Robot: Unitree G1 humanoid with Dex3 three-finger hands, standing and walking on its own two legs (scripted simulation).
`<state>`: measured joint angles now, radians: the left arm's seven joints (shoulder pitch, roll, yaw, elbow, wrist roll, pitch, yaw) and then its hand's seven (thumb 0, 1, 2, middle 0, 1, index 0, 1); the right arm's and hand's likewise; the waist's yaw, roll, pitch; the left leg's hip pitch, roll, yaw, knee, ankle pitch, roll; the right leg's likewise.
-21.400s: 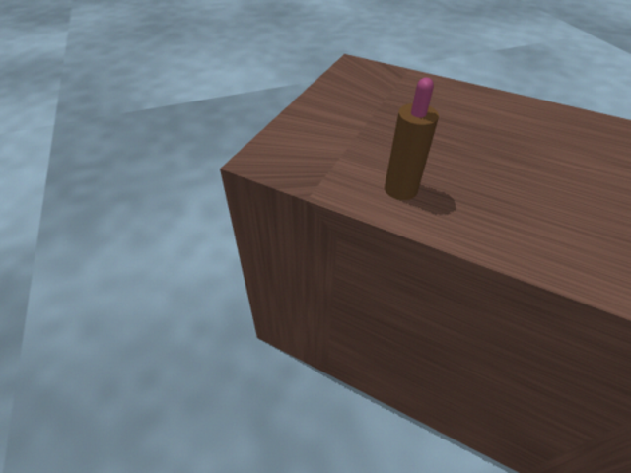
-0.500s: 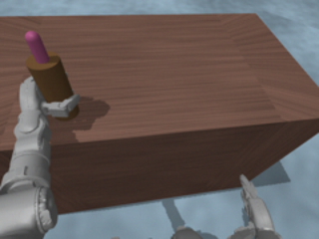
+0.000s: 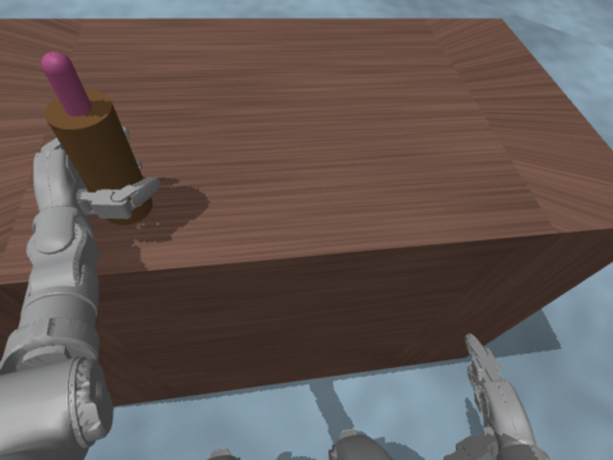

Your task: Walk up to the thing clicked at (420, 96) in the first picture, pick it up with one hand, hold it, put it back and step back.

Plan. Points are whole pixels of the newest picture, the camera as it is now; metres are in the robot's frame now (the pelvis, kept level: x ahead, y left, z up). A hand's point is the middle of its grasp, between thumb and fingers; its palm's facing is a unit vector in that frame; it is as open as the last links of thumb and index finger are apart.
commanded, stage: open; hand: left
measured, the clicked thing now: (98, 146) +0.48 +0.19 +0.14
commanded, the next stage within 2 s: withdraw in 0.24 s
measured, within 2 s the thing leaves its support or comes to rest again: neither
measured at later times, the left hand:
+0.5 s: hand (108, 166) +0.48 +0.20 +0.10, palm faces +0.18 -0.98 -0.01, open 16.9 cm
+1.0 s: hand out of the picture +0.45 +0.30 +0.19, palm faces +0.29 -0.93 -0.22, open 17.5 cm
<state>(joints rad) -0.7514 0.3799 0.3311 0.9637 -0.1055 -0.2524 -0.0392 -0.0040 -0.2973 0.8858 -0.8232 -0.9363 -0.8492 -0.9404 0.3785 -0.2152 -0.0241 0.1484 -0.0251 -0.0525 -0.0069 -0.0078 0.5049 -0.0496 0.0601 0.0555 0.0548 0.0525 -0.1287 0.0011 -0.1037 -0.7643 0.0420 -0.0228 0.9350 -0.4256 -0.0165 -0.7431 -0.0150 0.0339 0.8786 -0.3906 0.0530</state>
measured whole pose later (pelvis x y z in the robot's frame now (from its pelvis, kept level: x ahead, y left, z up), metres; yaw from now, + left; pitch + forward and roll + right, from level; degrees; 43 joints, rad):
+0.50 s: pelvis +0.01 +0.00 +0.00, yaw +0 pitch +15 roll -1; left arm -0.74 0.40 0.36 0.93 -0.10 -0.24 -0.04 -0.01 -0.60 0.13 -0.22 -0.17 -0.22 -0.17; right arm 0.38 -0.23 -0.04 0.12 -0.02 -0.01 0.00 -0.01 0.52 -0.05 0.06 0.06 0.06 0.05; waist -0.13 0.01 -0.10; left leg -0.75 0.05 -0.02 0.93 -0.43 -0.02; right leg -0.74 -0.01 0.04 0.88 -0.40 0.05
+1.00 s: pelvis +0.01 +0.00 +0.02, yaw +1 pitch +10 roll -1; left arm -0.75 0.64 0.40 0.90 -0.02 0.04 -0.18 -0.01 -0.55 0.03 -0.06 -0.06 -0.07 -0.05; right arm 0.37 -0.25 -0.04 0.28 0.04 -0.01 0.00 -0.01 0.57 -0.05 0.06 0.06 0.05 0.06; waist -0.06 0.03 -0.10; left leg -0.57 0.03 -0.01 0.78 -0.38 -0.02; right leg -0.56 -0.03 0.04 0.75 -0.36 0.05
